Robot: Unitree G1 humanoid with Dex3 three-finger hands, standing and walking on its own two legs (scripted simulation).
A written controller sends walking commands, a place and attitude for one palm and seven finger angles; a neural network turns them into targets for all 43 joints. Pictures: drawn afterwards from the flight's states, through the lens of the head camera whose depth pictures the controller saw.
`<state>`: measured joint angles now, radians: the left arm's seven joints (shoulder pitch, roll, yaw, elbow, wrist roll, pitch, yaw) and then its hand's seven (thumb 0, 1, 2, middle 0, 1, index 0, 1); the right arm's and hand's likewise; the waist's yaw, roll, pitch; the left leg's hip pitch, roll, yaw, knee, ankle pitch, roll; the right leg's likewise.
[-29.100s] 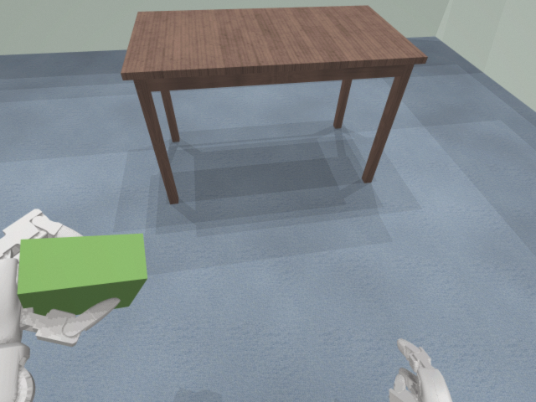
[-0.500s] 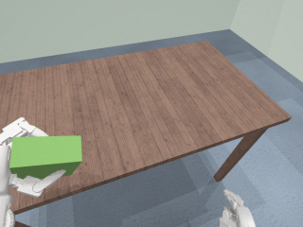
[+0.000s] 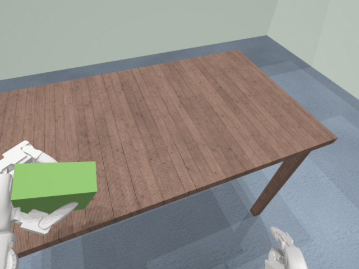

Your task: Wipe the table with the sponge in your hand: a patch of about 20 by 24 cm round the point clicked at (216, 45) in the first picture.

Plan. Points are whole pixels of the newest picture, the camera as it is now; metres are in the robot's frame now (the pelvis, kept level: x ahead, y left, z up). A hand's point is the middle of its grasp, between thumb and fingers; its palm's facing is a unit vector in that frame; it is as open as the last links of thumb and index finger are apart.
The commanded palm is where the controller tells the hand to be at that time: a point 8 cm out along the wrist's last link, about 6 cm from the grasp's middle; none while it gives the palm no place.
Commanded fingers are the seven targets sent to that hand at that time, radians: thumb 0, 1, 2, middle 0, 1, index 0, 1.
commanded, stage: shuffle to correct the standing spot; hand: left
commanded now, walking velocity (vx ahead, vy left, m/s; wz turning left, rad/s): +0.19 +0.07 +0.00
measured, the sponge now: (66, 189) +0.22 +0.21 +0.13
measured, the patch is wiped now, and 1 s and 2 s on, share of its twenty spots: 0.00 0.00 0.00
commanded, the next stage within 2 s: come to a stop and stand still in 0.20 s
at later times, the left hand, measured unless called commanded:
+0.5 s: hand (9, 164) +0.25 +0.30 +0.17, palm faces +0.48 -0.80 -0.35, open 9.5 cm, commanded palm +0.16 +0.29 +0.18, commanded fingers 0.00 0.10 1.30 -1.20 -1.60 -1.20 -1.60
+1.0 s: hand (1, 205) +0.18 +0.29 +0.15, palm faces +0.36 -0.88 -0.31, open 9.5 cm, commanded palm +0.13 +0.33 +0.18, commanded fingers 0.00 0.10 1.30 -1.20 -1.60 -1.20 -1.60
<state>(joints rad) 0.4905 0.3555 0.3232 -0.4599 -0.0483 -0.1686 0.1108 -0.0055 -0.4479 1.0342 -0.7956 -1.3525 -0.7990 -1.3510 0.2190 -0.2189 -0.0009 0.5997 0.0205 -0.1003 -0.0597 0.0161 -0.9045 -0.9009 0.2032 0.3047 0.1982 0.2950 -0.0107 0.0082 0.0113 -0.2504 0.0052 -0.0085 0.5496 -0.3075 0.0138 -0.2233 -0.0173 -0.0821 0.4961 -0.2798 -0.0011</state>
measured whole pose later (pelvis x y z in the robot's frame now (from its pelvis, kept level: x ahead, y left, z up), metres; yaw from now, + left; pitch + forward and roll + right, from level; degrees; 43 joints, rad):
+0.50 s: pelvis -0.01 +0.02 +0.00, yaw -2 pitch -1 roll +0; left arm 0.24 0.40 0.45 -0.32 -0.04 -0.22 0.13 -0.01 -0.45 1.03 -0.80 -1.35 -0.80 -1.35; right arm 0.20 -0.19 0.00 0.61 0.00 -0.14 -0.01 0.02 -0.90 -0.90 0.20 0.30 0.20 0.30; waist 0.05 -0.05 0.09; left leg -0.23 -0.02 0.05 0.56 -0.31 0.05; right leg -0.25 -0.05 -0.02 0.57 -0.29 0.02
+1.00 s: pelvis -0.04 +0.05 +0.00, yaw -2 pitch -2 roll -2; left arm 0.40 0.31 0.31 -0.40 -0.02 -0.21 0.10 -0.01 -0.45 1.04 -0.80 -1.35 -0.80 -1.35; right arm 0.21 -0.21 0.02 0.59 0.00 -0.12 -0.02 0.02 -0.90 -0.90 0.20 0.30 0.20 0.29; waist 0.04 -0.02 0.04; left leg -0.23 -0.04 0.06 0.49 -0.23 0.08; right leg -0.20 -0.03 -0.07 0.44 -0.20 0.02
